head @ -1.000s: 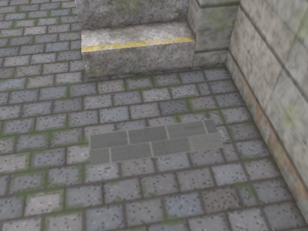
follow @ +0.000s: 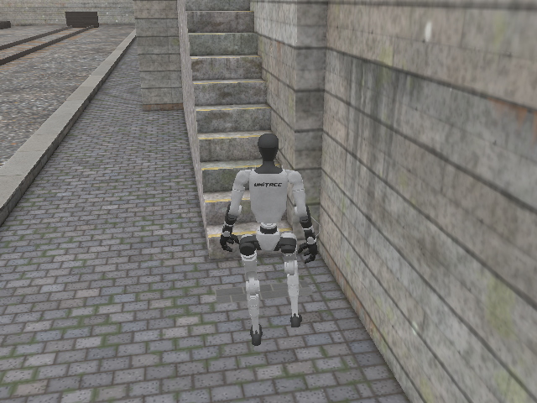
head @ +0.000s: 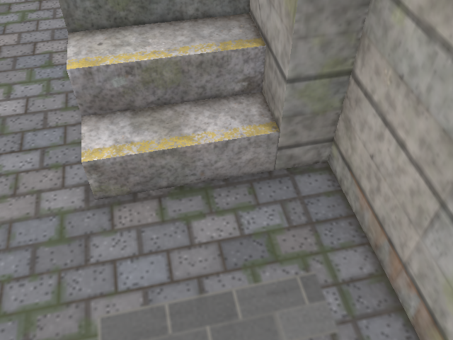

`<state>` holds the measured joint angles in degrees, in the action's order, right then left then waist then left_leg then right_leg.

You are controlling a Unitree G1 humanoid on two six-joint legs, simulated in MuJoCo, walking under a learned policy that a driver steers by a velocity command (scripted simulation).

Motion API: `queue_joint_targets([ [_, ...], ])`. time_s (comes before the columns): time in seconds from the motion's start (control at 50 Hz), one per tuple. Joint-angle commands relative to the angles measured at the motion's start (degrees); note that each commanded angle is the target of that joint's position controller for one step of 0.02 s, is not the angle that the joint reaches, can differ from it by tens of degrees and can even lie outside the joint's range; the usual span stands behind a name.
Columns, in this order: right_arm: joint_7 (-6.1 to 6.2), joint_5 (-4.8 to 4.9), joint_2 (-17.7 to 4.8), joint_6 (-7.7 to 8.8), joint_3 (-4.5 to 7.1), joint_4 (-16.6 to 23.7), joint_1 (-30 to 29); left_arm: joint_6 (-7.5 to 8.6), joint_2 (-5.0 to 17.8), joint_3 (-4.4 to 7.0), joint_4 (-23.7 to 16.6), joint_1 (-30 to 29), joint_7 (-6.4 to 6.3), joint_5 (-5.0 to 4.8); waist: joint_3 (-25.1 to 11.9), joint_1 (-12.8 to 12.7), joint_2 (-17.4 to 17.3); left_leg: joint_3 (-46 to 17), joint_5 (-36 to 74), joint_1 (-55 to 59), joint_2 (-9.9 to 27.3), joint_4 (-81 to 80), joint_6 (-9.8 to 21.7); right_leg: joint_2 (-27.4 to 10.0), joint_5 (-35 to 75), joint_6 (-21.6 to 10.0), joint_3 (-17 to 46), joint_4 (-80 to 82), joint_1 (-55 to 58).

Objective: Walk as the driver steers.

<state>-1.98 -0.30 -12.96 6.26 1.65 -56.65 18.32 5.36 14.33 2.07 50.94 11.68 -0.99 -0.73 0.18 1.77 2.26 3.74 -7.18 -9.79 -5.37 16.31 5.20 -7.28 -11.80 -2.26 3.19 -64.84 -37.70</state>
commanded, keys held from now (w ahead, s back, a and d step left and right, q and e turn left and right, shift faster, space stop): w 1.00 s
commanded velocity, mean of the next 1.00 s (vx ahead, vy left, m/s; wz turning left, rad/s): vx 0.50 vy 0.00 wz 0.00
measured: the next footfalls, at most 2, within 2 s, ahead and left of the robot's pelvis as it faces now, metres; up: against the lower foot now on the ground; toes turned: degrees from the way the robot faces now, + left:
right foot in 0.28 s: +0.32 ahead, -0.16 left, +0.00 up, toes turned -2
left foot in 0.84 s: +0.64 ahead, +0.10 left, +0.00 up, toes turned +2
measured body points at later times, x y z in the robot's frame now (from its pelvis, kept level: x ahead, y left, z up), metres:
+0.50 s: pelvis +0.27 -0.07 +0.00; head +0.29 -0.09 +0.45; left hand +0.30 +0.20 -0.12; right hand +0.37 -0.34 -0.13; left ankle +0.31 +0.09 -0.66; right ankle +0.28 -0.16 -0.74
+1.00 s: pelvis +0.55 +0.02 -0.01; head +0.58 +0.03 +0.44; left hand +0.63 +0.29 -0.14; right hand +0.66 -0.26 -0.12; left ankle +0.60 +0.10 -0.74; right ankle +0.50 -0.14 -0.64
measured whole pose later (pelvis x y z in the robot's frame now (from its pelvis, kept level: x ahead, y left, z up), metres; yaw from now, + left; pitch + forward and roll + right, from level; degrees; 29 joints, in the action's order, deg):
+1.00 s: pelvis +0.55 +0.02 -0.01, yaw +1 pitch +1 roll +0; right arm -2.2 -0.5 -16.7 6.3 1.7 -48.9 12.1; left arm 5.5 17.6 1.0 50.2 14.2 0.2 -0.8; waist 3.0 0.5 2.2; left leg 2.0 -8.5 -17.4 -3.6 25.2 4.0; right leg -4.9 -20.0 -0.8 2.0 -70.9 -28.2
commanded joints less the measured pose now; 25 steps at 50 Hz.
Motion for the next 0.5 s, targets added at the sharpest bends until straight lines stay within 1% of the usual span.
queue_joint_targets([
  [0.02, 1.14, 0.14, -7.72, 1.05, 1.17, 3.32, -2.96, -0.18, 3.0, 0.83, -2.34, 2.15, -0.57, 0.65, 3.18, -2.82, -4.57, -11.21, 4.73, -6.77, 15.58, -11.78, 9.34, -2.23, 8.61, 1.64, -0.16, 9.05, 0.29],
  [0.06, 1.75, 0.57, -8.61, 0.58, 1.33, 2.8, -0.48, 0.23, 2.31, 0.57, -3.74, -2.87, -0.28, 0.39, 3.11, -0.99, -4.49, -9.82, 5.33, -4.01, 14.97, -11.44, 7.97, -1.14, 13.98, 1.82, -1.11, 18.6, 0.68],
  [0.1, 1.98, 1.04, -9.7, 0.28, 1.56, 2.11, 1.77, 0.43, 2.09, 0.35, -4.75, -7.16, 0.18, 0.01, 3.14, 0.68, -4.53, -8.96, 4.32, -1.09, 14.96, -10.88, 7.09, 0.44, 16.46, 2.17, -2.26, 25.55, 2.13],
  [0.12, 1.96, 0.89, -10.21, 0.2, 1.7, 1.86, 2.41, 0.33, 2.56, 0.3, -5.33, -8.56, 0.72, -0.01, 3.15, 1.18, -4.87, -8.24, 4.35, 0.09, 14.94, -10.05, 6.83, 1.07, 17.4, 2.38, -2.54, 28.29, 3.4],
  [0.14, 1.92, 1.04, -10.32, 0.04, 1.78, 1.4, 3.46, 0.26, 2.74, 0.25, -5.87, -10.31, 1.12, -0.14, 3.35, 1.96, -5.09, -8.37, 3.83, 1.58, 15.55, -9.23, 6.82, 1.6, 16.91, 2.45, -2.88, 29.81, 3.9],
  [0.18, 1.9, 1.4, -10.27, -0.43, 1.92, 0.55, 4.75, 0.33, 3.31, 0.18, -7.27, -12.61, 1.83, -0.38, 4.2, 2.36, -5.4, -9.41, 2.96, 5.28, 17.5, -7.25, 6.55, 1.88, 13.68, 1.58, -2.39, 32.44, 3.47],
  [0.2, 1.75, 1.28, -9.76, -0.79, 1.87, 0.33, 5.12, 0.66, 3.43, 0.16, -7.49, -12.14, 2.38, -0.78, 4.32, 1.95, -5.67, -9.78, 2.94, 6.89, 18.35, -5.61, 6.51, 2.16, 10.89, 0.58, -2.71, 33.79, 4.47],
  [0.22, 1.72, 1.24, -9.93, -1.14, 2.04, 0.26, 5.12, 0.98, 4.39, 0.41, -7.5, -11.23, 2.71, -0.77, 3.94, 1.29, -5.87, -10.56, 4.1, 8.14, 19.08, -4.01, 6.18, 2.66, 8.47, -0.32, -3.13, 34.87, 6.19],
  [0.24, 1.74, 1.18, -10.43, -1.51, 2.2, 0.43, 4.37, 1.28, 5.47, 0.88, -7.15, -8.86, 2.86, -0.66, 2.88, -0.42, -6.32, -10.62, 8.75, 8.91, 19.06, -0.97, 5.49, 3.69, 6.1, -1.28, -4.06, 36.1, 9.75],
  [0.26, 1.81, 1.13, -10.62, -1.53, 2.12, 0.66, 3.2, 1.53, 7.02, 1.74, -5.34, -2.17, 2.55, -0.4, 0.37, -4.19, -7.53, -9.41, 16.93, 7.76, 17.28, 5.52, 4.63, 5.46, 3.69, -2.59, -5.15, 37.61, 17.87],
  [0.28, 1.77, 0.36, -8.47, -1.47, 1.28, 1.46, 2.44, 1.86, 10.99, 3.37, -2.48, 8.52, 1.89, -0.15, -6.47, -8.51, -4.67, -5.96, 18.59, 2.19, 13.22, 19.91, 2.62, 3.01, 3.8, -4.96, -2.28, 37.08, 31.98],
  [0.3, 1.54, 0.16, -3.45, -0.37, -0.35, 3.41, 6.81, 1.71, 17.48, 4.76, -0.91, 17.31, 1.34, 1.32, -14.37, -8.47, 8.93, -1.15, 2.73, -18.99, 5.24, 43.53, -1.8, -10.96, -3.08, -12.19, 20.74, 39.58, 53.24],
  [0.32, 1.38, 1.27, -2.61, 1.23, -0.79, 2.95, 8.59, 1.61, 14.89, 3.97, 0.01, 19.06, 1.78, 1.9, -18.37, -7.65, 16.67, -7.3, -25.29, -30.53, 0.97, 55.31, -2.55, -16.38, -6.99, -16.4, 39.83, 49.44, 58.61],
  [0.34, 1.03, 2.87, -9.22, 2.04, 0.69, 3.53, 5.25, 1.56, 10.33, 2.67, -0.79, 15.21, 1.93, 1.21, -12.07, -7.42, 10.93, -11.07, -23.19, -35.68, 5.01, 60.35, -1.46, -14.51, -8.67, -13.42, 33.26, 49.4, 54.08],
  [0.36, 1.06, 2.96, -10.7, 1.94, 1.0, 5.03, 1.75, 1.61, 7.94, 1.9, -2.71, 9.56, 2.26, 1.19, -7.72, -5.89, 7.51, -9.32, -18.54, -35.49, 7.68, 59.43, -0.92, -12.28, -1.56, -12.12, 23.45, 48.93, 47.22],
  [0.38, 1.48, 1.91, -9.96, 1.43, 1.12, 5.41, -0.64, 1.62, 6.57, 1.32, -3.64, 4.71, 2.64, 1.21, -4.6, -4.2, 2.19, -8.02, -13.96, -32.8, 10.13, 55.6, -1.24, -9.77, 4.6, -11.24, 17.2, 50.62, 39.6],
  [0.4, 1.63, 0.72, -9.12, 0.6, 1.14, 6.2, -2.42, 1.82, 6.31, 0.98, -4.5, 2.63, 2.77, 1.48, -2.86, -2.91, 0.45, -7.8, -10.92, -30.1, 11.78, 52.08, -1.72, -8.49, 7.6, -11.11, 14.24, 52.8, 34.99],
  [0.42, 1.56, 0.45, -7.31, -0.28, 0.88, 6.2, -1.5, 1.83, 6.42, 0.81, -4.09, 2.22, 2.86, 1.6, -2.35, -1.61, 0.93, -7.63, -9.25, -27.19, 12.45, 50.1, -2.28, -7.52, 9.89, -11.23, 12.04, 54.39, 31.78],
  [0.44, 1.53, 0.41, -5.14, -0.74, 0.24, 6.18, -0.89, 2.06, 7.84, 1.25, -3.16, 3.5, 3.01, 1.53, -2.15, -1.16, 0.7, -7.09, -8.35, -26.33, 12.47, 48.35, -2.84, -7.28, 10.02, -12.13, 11.08, 56.58, 30.58],
  [0.46, 1.61, 0.55, -4.67, -1.1, 0.07, 6.51, -1.05, 2.18, 8.3, 1.39, -2.47, 4.71, 2.93, 1.39, -1.08, -0.95, 0.95, -6.87, -6.84, -27.1, 12.67, 46.49, -3.43, -7.01, 10.9, -12.61, 9.43, 57.84, 30.21],
  [0.48, 1.77, 0.5, -5.04, -1.32, 0.13, 7.06, -2.14, 2.2, 8.5, 1.47, -1.92, 5.69, 2.75, 1.29, -0.07, -1.0, 1.09, -6.8, -4.46, -28.83, 12.72, 44.31, -3.92, -6.74, 11.67, -12.64, 8.02, 58.65, 30.49],
  [0.5, 1.69, 0.33, -5.87, -1.33, 0.24, 7.97, -4.61, 1.97, 7.92, 1.17, -1.29, 7.29, 2.48, 1.47, 0.83, -1.68, 0.61, -6.87, -1.54, -31.18, 12.83, 43.04, -4.29, -6.81, 11.31, -12.36, 7.09, 59.32, 31.34],
])
Velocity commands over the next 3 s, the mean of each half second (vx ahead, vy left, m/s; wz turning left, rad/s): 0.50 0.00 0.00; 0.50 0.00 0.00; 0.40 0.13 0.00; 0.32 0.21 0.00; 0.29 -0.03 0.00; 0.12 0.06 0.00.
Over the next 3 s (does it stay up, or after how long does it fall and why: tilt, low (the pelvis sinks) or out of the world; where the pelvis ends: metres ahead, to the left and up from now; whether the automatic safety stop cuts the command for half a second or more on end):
stays up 0.96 0.18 -0.01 its command is cut before an obstacle after 1.2 s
